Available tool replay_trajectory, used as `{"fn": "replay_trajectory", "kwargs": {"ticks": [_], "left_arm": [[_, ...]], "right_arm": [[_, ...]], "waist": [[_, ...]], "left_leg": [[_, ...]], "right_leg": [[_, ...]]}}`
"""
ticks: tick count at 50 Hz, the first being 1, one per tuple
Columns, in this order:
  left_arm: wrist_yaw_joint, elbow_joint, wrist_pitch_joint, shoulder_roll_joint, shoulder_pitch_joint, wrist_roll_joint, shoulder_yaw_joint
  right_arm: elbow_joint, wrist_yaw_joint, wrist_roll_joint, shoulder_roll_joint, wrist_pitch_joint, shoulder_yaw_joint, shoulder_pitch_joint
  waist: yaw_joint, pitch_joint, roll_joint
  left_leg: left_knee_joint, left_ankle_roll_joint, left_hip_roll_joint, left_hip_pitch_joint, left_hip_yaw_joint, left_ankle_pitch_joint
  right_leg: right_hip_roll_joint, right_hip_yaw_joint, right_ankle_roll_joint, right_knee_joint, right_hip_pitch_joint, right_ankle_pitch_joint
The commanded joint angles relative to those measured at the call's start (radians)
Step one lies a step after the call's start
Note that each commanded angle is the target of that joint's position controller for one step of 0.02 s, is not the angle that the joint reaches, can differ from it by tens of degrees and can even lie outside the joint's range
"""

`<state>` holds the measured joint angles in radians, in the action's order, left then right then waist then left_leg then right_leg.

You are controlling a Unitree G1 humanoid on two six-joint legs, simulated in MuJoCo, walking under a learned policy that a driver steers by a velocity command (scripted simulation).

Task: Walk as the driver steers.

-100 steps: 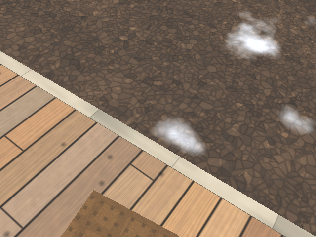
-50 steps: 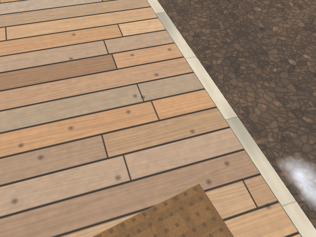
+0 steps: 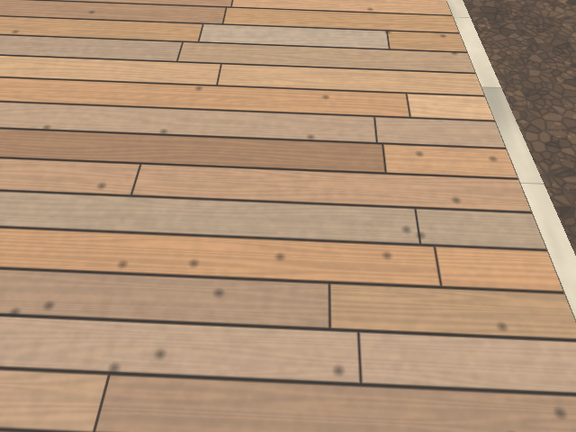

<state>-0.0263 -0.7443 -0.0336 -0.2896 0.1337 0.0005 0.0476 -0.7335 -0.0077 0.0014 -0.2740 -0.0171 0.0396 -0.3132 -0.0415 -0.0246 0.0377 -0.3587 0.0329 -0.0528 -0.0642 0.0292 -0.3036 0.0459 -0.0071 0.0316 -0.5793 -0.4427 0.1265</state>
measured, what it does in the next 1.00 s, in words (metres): steps on the spot: right foot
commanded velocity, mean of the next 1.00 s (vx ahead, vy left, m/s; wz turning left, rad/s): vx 0.02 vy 0.00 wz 0.02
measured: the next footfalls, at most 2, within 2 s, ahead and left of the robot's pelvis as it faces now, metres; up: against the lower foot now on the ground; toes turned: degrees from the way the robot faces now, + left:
right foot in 0.02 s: +0.13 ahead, -0.12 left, +0.00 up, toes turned -1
left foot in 1.96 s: +0.51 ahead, +0.12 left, +0.00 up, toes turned +0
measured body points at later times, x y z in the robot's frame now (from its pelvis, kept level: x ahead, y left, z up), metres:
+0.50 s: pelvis +0.07 -0.01 -0.01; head +0.08 -0.01 +0.44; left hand +0.22 +0.24 -0.12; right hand +0.14 -0.29 -0.13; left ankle -0.01 +0.12 -0.74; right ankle +0.09 -0.12 -0.74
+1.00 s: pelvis +0.06 -0.01 -0.01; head +0.07 -0.02 +0.44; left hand +0.16 +0.25 -0.14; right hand +0.08 -0.27 -0.15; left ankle -0.01 +0.12 -0.74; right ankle +0.09 -0.12 -0.74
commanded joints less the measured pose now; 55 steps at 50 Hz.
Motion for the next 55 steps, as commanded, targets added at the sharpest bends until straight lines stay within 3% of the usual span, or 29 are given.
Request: {"fn": "replay_trajectory", "kwargs": {"ticks": [1,2,3,4,5,6,8,10,11,13,14,17,19,26,41,55], "left_arm": [[0.007,0.056,-0.021,-0.115,0.024,0.013,0.031],[0.018,0.06,-0.025,-0.172,0.058,0.02,0.041],[0.027,0.061,-0.018,-0.209,0.063,0.024,0.044],[0.026,0.048,-0.006,-0.116,0.071,0.012,0.023],[0.022,0.041,0.0,-0.072,0.053,0.009,0.005],[0.018,0.036,0.002,-0.069,0.029,0.012,0.001],[0.016,0.042,0.001,-0.098,-0.031,0.013,0.004],[0.02,0.054,0.007,-0.09,-0.11,0.009,-0.001],[0.021,0.049,0.008,-0.081,-0.093,0.006,-0.004],[0.02,0.043,0.007,-0.075,-0.076,0.012,-0.008],[0.019,0.037,0.002,-0.074,-0.078,0.016,-0.011],[0.02,0.014,-0.01,-0.076,-0.056,-0.001,-0.008],[0.019,-0.001,-0.006,-0.071,-0.048,-0.003,-0.007],[0.017,-0.057,0.017,-0.07,-0.064,-0.002,-0.005],[0.049,-0.189,0.039,-0.076,-0.065,-0.004,0.003],[0.059,-0.266,0.046,-0.057,-0.042,-0.005,0.001]], "right_arm": [[0.037,-0.004,0.007,-0.129,-0.007,0.031,0.024],[0.033,-0.008,-0.018,-0.102,-0.014,0.021,-0.006],[0.022,-0.01,-0.036,-0.064,-0.019,0.009,-0.126],[0.014,-0.022,-0.03,-0.068,-0.008,0.006,-0.093],[0.026,-0.028,-0.014,-0.092,0.008,0.013,-0.041],[0.026,-0.035,-0.007,-0.094,0.023,0.017,-0.017],[0.015,-0.04,-0.011,-0.095,0.047,0.022,-0.02],[-0.022,-0.036,-0.015,-0.071,0.047,0.016,-0.063],[-0.021,-0.033,-0.023,-0.086,0.045,0.017,-0.037],[-0.025,-0.03,-0.011,-0.122,0.038,0.025,-0.002],[-0.021,-0.03,-0.01,-0.098,0.031,0.02,0.014],[-0.04,-0.033,-0.015,-0.107,0.016,0.025,0.007],[-0.054,-0.033,-0.01,-0.102,0.017,0.025,-0.004],[-0.087,-0.038,-0.009,-0.097,0.036,0.025,0.001],[-0.199,-0.041,-0.009,-0.067,0.016,0.013,-0.008],[-0.283,-0.044,-0.009,-0.031,0.003,-0.007,-0.051]], "waist": [[0.061,0.046,-0.104],[0.057,0.111,-0.036],[-0.004,0.217,0.105],[0.034,0.245,0.152],[0.037,0.195,0.154],[0.036,0.159,0.136],[0.015,0.108,0.116],[-0.027,0.097,0.092],[-0.005,0.081,0.064],[0.043,0.014,-0.049],[0.036,0.019,-0.049],[0.038,0.079,-0.069],[0.038,0.102,-0.07],[0.035,0.054,-0.045],[0.045,0.01,-0.041],[0.049,-0.017,-0.038]], "left_leg": [[-0.041,0.101,0.21,-0.077,0.143,0.426],[-0.128,0.042,0.148,-0.107,0.097,0.355],[-0.221,-0.021,0.079,-0.224,0.065,0.106],[-0.283,-0.07,0.06,-0.226,0.049,-0.115],[-0.307,-0.081,0.067,-0.253,0.057,-0.231],[-0.319,-0.086,0.074,-0.277,0.059,-0.257],[-0.266,-0.09,0.092,-0.237,0.061,-0.189],[-0.082,-0.077,0.092,-0.086,0.041,0.052],[-0.053,-0.067,0.099,-0.062,0.051,0.129],[-0.085,-0.028,0.097,-0.17,0.049,0.063],[-0.077,-0.025,0.101,-0.162,0.05,0.095],[-0.078,-0.042,0.107,-0.118,0.056,0.271],[-0.086,-0.048,0.104,-0.096,0.05,0.323],[-0.073,-0.041,0.097,-0.095,0.041,0.274],[-0.036,-0.045,0.083,-0.136,0.014,0.157],[-0.024,-0.046,0.073,-0.176,-0.004,0.071]], "right_leg": [[-0.013,-0.002,-0.048,0.172,0.217,-0.178],[0.084,-0.098,-0.079,0.155,0.352,-0.505],[0.202,-0.211,-0.196,0.082,0.541,-0.661],[0.251,-0.295,-0.277,0.14,0.499,-0.539],[0.245,-0.326,-0.283,0.19,0.445,-0.384],[0.236,-0.33,-0.269,0.218,0.409,-0.256],[0.212,-0.29,-0.233,0.25,0.306,-0.102],[0.135,-0.187,-0.165,0.242,0.187,0.034],[0.092,-0.139,-0.122,0.228,0.157,0.11],[0.025,-0.067,-0.077,0.204,0.19,0.185],[0.022,-0.068,-0.077,0.175,0.209,0.103],[0.018,-0.04,-0.104,0.085,0.282,-0.243],[0.019,-0.035,-0.112,0.069,0.306,-0.31],[0.008,-0.027,-0.099,0.08,0.287,-0.237],[-0.002,-0.031,-0.083,0.11,0.3,-0.118],[-0.008,-0.04,-0.081,0.138,0.279,-0.015]]}}
Over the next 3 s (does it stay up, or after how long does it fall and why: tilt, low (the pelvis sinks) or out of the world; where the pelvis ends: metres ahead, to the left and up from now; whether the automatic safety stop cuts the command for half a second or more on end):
stays up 0.88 -0.14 -0.01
